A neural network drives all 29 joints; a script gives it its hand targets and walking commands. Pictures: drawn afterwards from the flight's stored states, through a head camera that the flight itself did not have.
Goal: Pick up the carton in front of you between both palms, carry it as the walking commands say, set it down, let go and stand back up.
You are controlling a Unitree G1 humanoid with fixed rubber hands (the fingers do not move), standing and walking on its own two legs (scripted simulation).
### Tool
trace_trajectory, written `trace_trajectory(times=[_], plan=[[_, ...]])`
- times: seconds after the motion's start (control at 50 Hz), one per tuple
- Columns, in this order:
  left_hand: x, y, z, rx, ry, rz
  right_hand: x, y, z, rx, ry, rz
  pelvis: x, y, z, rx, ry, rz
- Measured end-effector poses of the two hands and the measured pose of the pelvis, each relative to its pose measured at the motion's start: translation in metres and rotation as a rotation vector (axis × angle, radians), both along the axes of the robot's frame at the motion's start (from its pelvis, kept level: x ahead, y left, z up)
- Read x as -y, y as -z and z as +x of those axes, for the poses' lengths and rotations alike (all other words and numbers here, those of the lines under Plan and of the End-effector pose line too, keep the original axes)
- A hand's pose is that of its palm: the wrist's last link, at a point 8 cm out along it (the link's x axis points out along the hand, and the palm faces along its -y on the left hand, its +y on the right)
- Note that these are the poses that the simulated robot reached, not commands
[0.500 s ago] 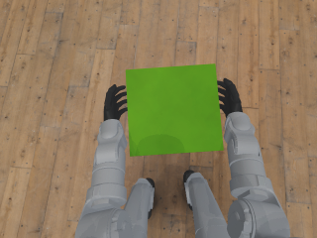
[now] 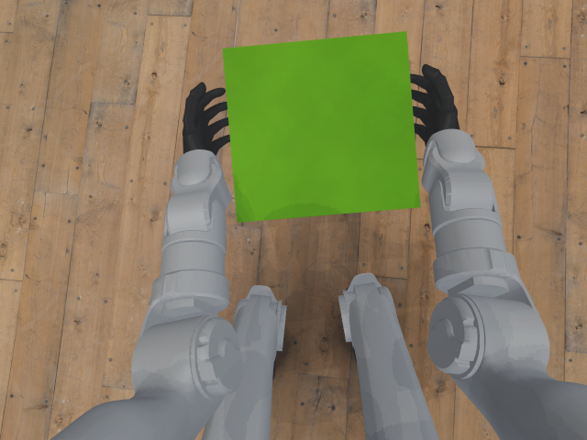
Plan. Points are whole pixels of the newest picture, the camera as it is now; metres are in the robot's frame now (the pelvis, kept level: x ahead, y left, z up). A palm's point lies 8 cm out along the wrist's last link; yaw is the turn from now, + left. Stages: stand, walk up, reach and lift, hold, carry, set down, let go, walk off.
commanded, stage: set down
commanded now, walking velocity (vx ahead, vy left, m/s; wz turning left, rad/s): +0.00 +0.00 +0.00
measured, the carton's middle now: (316, 148) +0.48 -0.04 -0.17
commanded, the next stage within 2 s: none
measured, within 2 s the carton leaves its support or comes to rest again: rests again in 1.14 s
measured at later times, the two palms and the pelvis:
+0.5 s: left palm (234, 153) +0.50 +0.10 -0.24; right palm (410, 137) +0.50 -0.20 -0.25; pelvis -0.02 +0.00 -0.11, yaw +2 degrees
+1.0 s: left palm (245, 157) +0.52 +0.10 -0.34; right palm (399, 140) +0.52 -0.20 -0.34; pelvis -0.02 +0.00 -0.17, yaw +3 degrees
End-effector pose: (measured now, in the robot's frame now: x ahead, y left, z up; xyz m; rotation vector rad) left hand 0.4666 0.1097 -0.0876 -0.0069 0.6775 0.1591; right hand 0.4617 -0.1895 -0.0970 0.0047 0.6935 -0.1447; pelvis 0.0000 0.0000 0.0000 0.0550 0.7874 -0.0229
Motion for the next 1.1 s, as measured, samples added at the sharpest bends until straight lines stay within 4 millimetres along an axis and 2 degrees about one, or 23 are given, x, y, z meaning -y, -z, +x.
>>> trace_trajectory(times=[0.16, 0.42, 0.7, 0.82, 0.94, 1.1], plan=[[0.002, 0.048, 0.013, -0.006, -0.001, 0.005, 0.002, 0.050, 0.014, -0.006, -0.007, 0.001, 0.005, 0.041, -0.009, -0.019, -0.003, 0.012], [0.007, 0.129, 0.032, -0.028, 0.011, 0.011, 0.008, 0.128, 0.033, -0.029, -0.022, -0.022, 0.003, 0.094, -0.020, -0.026, -0.008, 0.018], [0.012, 0.222, 0.050, -0.058, 0.019, 0.004, 0.013, 0.215, 0.054, -0.058, -0.041, -0.050, -0.001, 0.149, -0.022, 0.039, -0.033, 0.010], [0.010, 0.244, 0.054, -0.069, 0.016, -0.006, 0.012, 0.232, 0.061, -0.071, -0.047, -0.058, 0.000, 0.162, -0.017, 0.064, -0.050, -0.004], [0.009, 0.249, 0.057, -0.063, 0.023, -0.007, 0.011, 0.236, 0.064, -0.067, -0.038, -0.053, -0.001, 0.170, -0.015, 0.072, -0.061, -0.014], [0.009, 0.256, 0.051, -0.087, 0.039, -0.002, 0.012, 0.245, 0.054, -0.093, -0.052, -0.045, -0.002, 0.175, -0.020, 0.102, -0.066, -0.016]])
